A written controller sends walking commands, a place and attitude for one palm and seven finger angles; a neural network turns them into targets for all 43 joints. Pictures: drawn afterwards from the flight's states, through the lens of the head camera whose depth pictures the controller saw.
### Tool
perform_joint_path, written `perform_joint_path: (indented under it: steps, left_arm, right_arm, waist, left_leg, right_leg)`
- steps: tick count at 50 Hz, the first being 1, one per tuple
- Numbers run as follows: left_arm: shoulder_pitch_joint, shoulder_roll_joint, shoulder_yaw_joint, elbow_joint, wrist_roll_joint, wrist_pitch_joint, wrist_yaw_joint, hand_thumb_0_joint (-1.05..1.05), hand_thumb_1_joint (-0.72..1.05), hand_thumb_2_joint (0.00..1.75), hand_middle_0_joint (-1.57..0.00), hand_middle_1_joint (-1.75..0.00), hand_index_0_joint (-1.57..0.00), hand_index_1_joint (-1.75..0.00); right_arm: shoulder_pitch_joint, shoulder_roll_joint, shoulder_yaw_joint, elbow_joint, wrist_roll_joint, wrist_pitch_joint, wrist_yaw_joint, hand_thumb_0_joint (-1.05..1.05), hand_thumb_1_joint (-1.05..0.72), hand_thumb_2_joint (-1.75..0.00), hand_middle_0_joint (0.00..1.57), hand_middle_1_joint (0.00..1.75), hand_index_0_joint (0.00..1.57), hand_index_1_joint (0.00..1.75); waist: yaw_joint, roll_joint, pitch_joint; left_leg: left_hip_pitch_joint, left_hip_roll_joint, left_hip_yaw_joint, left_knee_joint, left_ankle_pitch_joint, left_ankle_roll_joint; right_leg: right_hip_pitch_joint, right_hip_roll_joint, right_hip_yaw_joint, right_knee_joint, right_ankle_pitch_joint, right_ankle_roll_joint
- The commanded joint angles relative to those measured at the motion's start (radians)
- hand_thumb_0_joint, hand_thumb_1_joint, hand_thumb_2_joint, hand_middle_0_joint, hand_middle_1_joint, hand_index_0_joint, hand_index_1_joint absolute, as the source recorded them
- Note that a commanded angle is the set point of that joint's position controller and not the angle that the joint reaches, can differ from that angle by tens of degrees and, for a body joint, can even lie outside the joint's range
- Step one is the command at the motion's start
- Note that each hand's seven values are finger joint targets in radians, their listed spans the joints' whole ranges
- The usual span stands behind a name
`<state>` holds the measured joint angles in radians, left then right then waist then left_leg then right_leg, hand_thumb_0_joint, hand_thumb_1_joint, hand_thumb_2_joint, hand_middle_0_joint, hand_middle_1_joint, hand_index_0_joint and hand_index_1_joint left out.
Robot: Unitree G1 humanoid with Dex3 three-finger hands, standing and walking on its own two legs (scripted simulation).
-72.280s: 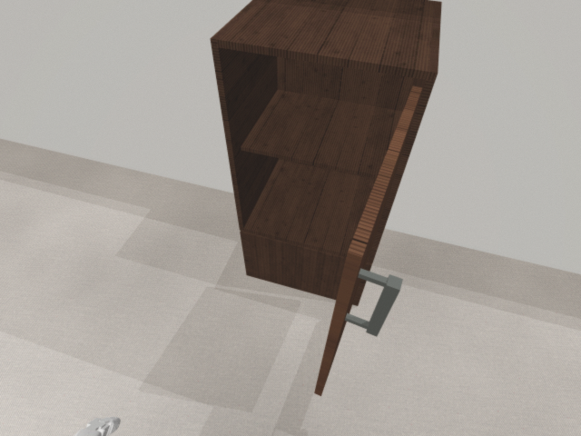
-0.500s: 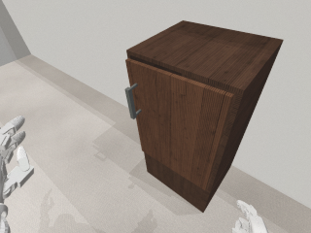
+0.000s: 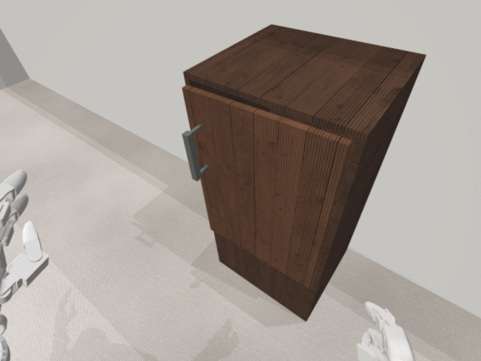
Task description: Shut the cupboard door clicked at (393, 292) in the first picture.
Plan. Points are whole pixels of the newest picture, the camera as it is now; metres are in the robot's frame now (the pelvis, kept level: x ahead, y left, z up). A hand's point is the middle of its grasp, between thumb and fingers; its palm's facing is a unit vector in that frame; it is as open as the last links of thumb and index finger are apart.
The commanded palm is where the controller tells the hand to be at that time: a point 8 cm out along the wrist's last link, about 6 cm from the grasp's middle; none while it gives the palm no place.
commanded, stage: step back with the hand held close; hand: left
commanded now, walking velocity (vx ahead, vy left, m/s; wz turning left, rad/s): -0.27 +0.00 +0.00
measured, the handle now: (197, 153) +0.62 +0.19 -0.03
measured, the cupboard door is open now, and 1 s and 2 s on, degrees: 2 2 2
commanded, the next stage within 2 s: stop stepping back and stand still in 0.92 s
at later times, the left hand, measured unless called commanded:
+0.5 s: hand out of the picture +0.12 +0.31 +0.16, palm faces +0.43 -0.76 -0.49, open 7.4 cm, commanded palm +0.06 +0.33 +0.18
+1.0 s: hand out of the picture -0.02 +0.32 +0.18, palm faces +0.49 -0.74 -0.46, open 7.4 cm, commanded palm -0.08 +0.35 +0.18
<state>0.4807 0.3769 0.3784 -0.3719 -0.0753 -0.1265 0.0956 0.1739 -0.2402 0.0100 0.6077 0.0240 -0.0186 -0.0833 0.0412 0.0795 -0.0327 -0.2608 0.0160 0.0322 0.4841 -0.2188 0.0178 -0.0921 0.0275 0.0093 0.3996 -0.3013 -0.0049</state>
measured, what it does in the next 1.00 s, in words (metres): walks backwards: right foot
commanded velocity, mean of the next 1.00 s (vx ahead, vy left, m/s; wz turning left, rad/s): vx -0.32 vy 0.00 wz -0.01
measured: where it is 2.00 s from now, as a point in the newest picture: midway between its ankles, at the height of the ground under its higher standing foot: outside the picture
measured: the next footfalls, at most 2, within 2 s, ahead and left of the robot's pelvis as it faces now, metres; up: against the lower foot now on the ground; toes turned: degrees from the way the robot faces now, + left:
right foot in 0.98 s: -0.18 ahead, -0.08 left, +0.00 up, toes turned +3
left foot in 1.16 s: -0.12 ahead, +0.16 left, +0.00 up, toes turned +4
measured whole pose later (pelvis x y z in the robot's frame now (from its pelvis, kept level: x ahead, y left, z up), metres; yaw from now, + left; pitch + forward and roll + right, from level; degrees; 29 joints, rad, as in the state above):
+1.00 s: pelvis -0.20 +0.04 -0.03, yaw +3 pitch +0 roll -5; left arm 0.53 0.49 0.51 -0.56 -0.09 -0.28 0.16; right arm 0.19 -0.19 -0.02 0.63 0.00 -0.11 -0.06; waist -0.01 0.05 0.02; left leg -0.61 0.07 0.10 0.52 -0.09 0.03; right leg -0.26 0.09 -0.04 0.61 -0.37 -0.02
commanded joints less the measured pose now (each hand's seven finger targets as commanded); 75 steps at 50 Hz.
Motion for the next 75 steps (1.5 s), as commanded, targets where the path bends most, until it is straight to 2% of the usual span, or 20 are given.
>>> perform_joint_path:
  steps: [1,12,20,26,33,37,40,42,45,47,50,51,53,56,57,60,67,69,71,75]
  left_arm:
    - [-0.035,0.227,0.139,-0.209,0.000,-0.073,0.020,0.00,0.90,0.90,-0.20,-0.30,-0.20,-0.30]
    - [0.081,0.251,0.185,-0.255,-0.014,-0.082,0.044,0.00,0.90,0.90,-0.20,-0.30,-0.20,-0.30]
    - [0.027,0.225,0.190,-0.271,0.022,-0.132,0.059,0.00,0.90,0.90,-0.20,-0.30,-0.20,-0.30]
    - [-0.024,0.242,0.218,-0.329,0.043,-0.156,0.062,0.00,0.90,0.90,-0.20,-0.30,-0.20,-0.30]
    - [-0.043,0.219,0.162,-0.326,0.025,-0.154,0.090,0.00,0.90,0.90,-0.20,-0.30,-0.20,-0.30]
    - [-0.076,0.240,0.166,-0.340,0.024,-0.160,0.105,0.00,0.90,0.90,-0.20,-0.30,-0.20,-0.30]
    - [-0.047,0.252,0.232,-0.356,0.034,-0.177,0.098,0.00,0.90,0.90,-0.20,-0.30,-0.20,-0.30]
    - [-0.046,0.300,0.273,-0.424,0.015,-0.195,0.088,0.00,0.90,0.90,-0.20,-0.30,-0.20,-0.30]
    - [0.098,0.247,0.251,-0.367,-0.017,-0.197,0.082,0.00,0.90,0.90,-0.20,-0.30,-0.20,-0.30]
    - [0.120,0.241,0.237,-0.339,-0.028,-0.202,0.074,0.00,0.90,0.90,-0.20,-0.30,-0.20,-0.30]
    - [-0.007,0.245,0.155,-0.283,0.001,-0.178,0.084,0.00,0.90,0.90,-0.20,-0.30,-0.20,-0.30]
    - [-0.052,0.252,0.159,-0.295,0.013,-0.149,0.095,0.00,0.90,0.90,-0.20,-0.30,-0.20,-0.30]
    - [-0.101,0.224,0.123,-0.298,0.031,-0.121,0.097,0.00,0.90,0.90,-0.20,-0.30,-0.20,-0.30]
    - [-0.272,0.260,0.129,-0.332,0.039,-0.114,0.102,0.00,0.90,0.90,-0.20,-0.30,-0.20,-0.30]
    - [-0.272,0.245,0.126,-0.352,0.043,-0.125,0.101,0.00,0.90,0.90,-0.20,-0.30,-0.20,-0.30]
    - [-0.118,0.228,0.181,-0.335,0.046,-0.128,0.092,0.00,0.90,0.90,-0.20,-0.30,-0.20,-0.30]
    - [0.073,0.211,0.140,-0.405,0.014,-0.083,0.081,0.00,0.90,0.90,-0.20,-0.30,-0.20,-0.30]
    - [0.068,0.253,0.170,-0.366,0.016,-0.062,0.083,0.00,0.90,0.90,-0.20,-0.30,-0.20,-0.30]
    - [-0.031,0.305,0.222,-0.354,0.007,-0.066,0.097,0.00,0.90,0.90,-0.20,-0.30,-0.20,-0.30]
    - [-0.096,0.211,0.117,-0.216,0.026,-0.064,0.105,0.00,0.90,0.90,-0.20,-0.30,-0.20,-0.30]
  right_arm:
    - [-0.109,-0.111,-0.056,-0.183,-0.002,-0.021,-0.014,0.00,-0.90,-0.90,0.20,0.30,0.20,0.30]
    - [-0.088,-0.117,-0.058,-0.229,0.004,0.018,-0.019,0.00,-0.90,-0.90,0.20,0.30,0.20,0.30]
    - [-0.075,-0.141,-0.065,-0.227,0.002,-0.041,-0.023,0.00,-0.90,-0.90,0.20,0.30,0.20,0.30]
    - [-0.060,-0.146,-0.074,-0.207,-0.008,-0.089,-0.018,0.00,-0.90,-0.90,0.20,0.30,0.20,0.30]
    - [-0.010,-0.093,-0.062,-0.149,-0.026,-0.095,-0.005,0.00,-0.90,-0.90,0.20,0.30,0.20,0.30]
    - [-0.013,-0.099,-0.056,-0.144,-0.022,-0.094,-0.014,0.00,-0.90,-0.90,0.20,0.30,0.20,0.30]
    - [-0.065,-0.124,-0.065,-0.170,-0.019,-0.115,-0.023,0.00,-0.90,-0.90,0.20,0.30,0.20,0.30]
    - [-0.068,-0.088,-0.077,-0.167,-0.029,-0.130,-0.009,0.00,-0.90,-0.90,0.20,0.30,0.20,0.30]
    - [-0.058,-0.084,-0.082,-0.142,-0.026,-0.157,0.019,0.00,-0.90,-0.90,0.20,0.30,0.20,0.30]
    - [-0.046,-0.078,-0.075,-0.126,-0.028,-0.157,0.027,0.00,-0.90,-0.90,0.20,0.30,0.20,0.30]
    - [-0.029,-0.077,-0.079,-0.089,-0.016,-0.129,0.027,0.00,-0.90,-0.90,0.20,0.30,0.20,0.30]
    - [-0.064,-0.096,-0.088,-0.087,-0.027,-0.119,0.026,0.00,-0.90,-0.90,0.20,0.30,0.20,0.30]
    - [-0.037,-0.062,-0.043,-0.102,-0.033,-0.102,0.011,0.00,-0.90,-0.90,0.20,0.30,0.20,0.30]
    - [-0.033,-0.102,-0.047,-0.087,-0.024,-0.120,-0.029,0.00,-0.90,-0.90,0.20,0.30,0.20,0.30]
    - [-0.029,-0.121,-0.051,-0.104,-0.022,-0.139,-0.032,0.00,-0.90,-0.90,0.20,0.30,0.20,0.30]
    - [-0.025,-0.109,-0.051,-0.124,-0.017,-0.157,-0.015,0.00,-0.90,-0.90,0.20,0.30,0.20,0.30]
    - [-0.023,-0.076,-0.045,-0.145,-0.035,-0.124,0.019,0.00,-0.90,-0.90,0.20,0.30,0.20,0.30]
    - [-0.003,-0.074,-0.048,-0.136,-0.040,-0.090,0.010,0.00,-0.90,-0.90,0.20,0.30,0.20,0.30]
    - [0.007,-0.086,-0.050,-0.114,-0.044,-0.065,0.014,0.00,-0.90,-0.90,0.20,0.30,0.20,0.30]
    - [-0.024,-0.085,-0.048,-0.110,-0.026,-0.058,0.003,0.00,-0.90,-0.90,0.20,0.30,0.20,0.30]
  waist:
    - [-0.023,-0.037,-0.143]
    - [-0.027,-0.011,-0.144]
    - [-0.032,0.075,-0.051]
    - [-0.032,0.071,-0.068]
    - [-0.061,-0.170,-0.024]
    - [-0.075,-0.077,-0.013]
    - [-0.033,0.234,-0.061]
    - [-0.023,0.137,-0.141]
    - [-0.025,0.210,-0.171]
    - [-0.034,0.150,-0.154]
    - [-0.045,-0.315,-0.058]
    - [-0.029,-0.302,-0.029]
    - [-0.052,-0.268,0.042]
    - [-0.064,-0.044,0.032]
    - [-0.051,0.102,0.011]
    - [-0.057,0.254,-0.054]
    - [-0.048,0.143,-0.083]
    - [-0.050,-0.005,-0.087]
    - [-0.055,-0.208,-0.047]
    - [-0.067,-0.167,0.117]
  left_leg:
    - [0.193,0.037,0.000,0.006,0.394,0.029]
    - [0.036,0.076,-0.048,-0.084,0.279,0.030]
    - [-0.376,0.142,-0.168,-0.260,-0.416,0.084]
    - [-0.448,0.149,-0.174,-0.219,-0.528,0.087]
    - [-0.087,0.005,-0.043,0.151,-0.230,-0.005]
    - [-0.081,0.044,-0.126,0.020,-0.273,0.013]
    - [-0.505,0.263,-0.377,-0.378,-0.656,0.101]
    - [-0.356,0.257,-0.303,-0.318,-0.419,0.085]
    - [-0.206,0.214,-0.150,-0.284,-0.327,0.020]
    - [-0.171,0.199,-0.097,-0.206,-0.285,-0.024]
    - [0.012,-0.011,0.003,0.462,-0.213,-0.088]
    - [-0.063,-0.011,-0.043,0.600,-0.244,-0.076]
    - [-0.151,0.052,-0.091,0.441,-0.216,-0.041]
    - [0.022,0.018,-0.033,-0.011,-0.097,-0.017]
    - [-0.006,0.119,-0.174,-0.122,-0.129,0.022]
    - [-0.247,0.269,-0.376,-0.433,-0.765,0.049]
    - [-0.107,0.147,-0.098,-0.310,-0.410,-0.063]
    - [-0.166,0.075,-0.001,-0.022,-0.300,-0.060]
    - [-0.250,0.032,0.014,0.416,-0.134,-0.040]
    - [-0.271,0.075,-0.033,0.452,-0.149,-0.028]
  right_leg:
    - [-0.117,-0.090,0.025,-0.015,0.572,0.030]
    - [-0.068,-0.039,0.006,0.046,0.343,0.025]
    - [0.097,0.019,0.004,0.190,0.131,0.037]
    - [0.094,0.026,0.024,0.235,0.042,0.021]
    - [-0.410,-0.182,0.259,-0.088,-0.188,-0.083]
    - [-0.434,-0.103,0.120,-0.007,-0.195,-0.033]
    - [-0.005,0.091,-0.038,0.483,-0.107,0.022]
    - [-0.064,0.081,-0.028,0.537,-0.179,0.003]
    - [-0.086,0.082,-0.088,0.331,-0.244,-0.015]
    - [-0.080,0.021,-0.046,0.094,-0.192,-0.029]
    - [-0.535,-0.356,0.419,-0.235,-0.242,-0.183]
    - [-0.554,-0.378,0.447,-0.223,-0.176,-0.215]
    - [-0.405,-0.291,0.270,-0.072,0.103,-0.151]
    - [-0.363,-0.138,0.130,0.056,0.005,-0.043]
    - [-0.327,-0.059,0.083,0.135,-0.051,-0.004]
    - [-0.094,0.070,-0.025,0.425,-0.154,0.032]
    - [0.018,0.093,-0.145,0.036,-0.161,-0.031]
    - [0.044,-0.037,0.015,-0.096,-0.165,-0.113]
    - [-0.123,-0.350,0.389,-0.251,-0.197,-0.261]
    - [-0.313,-0.285,0.276,-0.215,-0.409,-0.214]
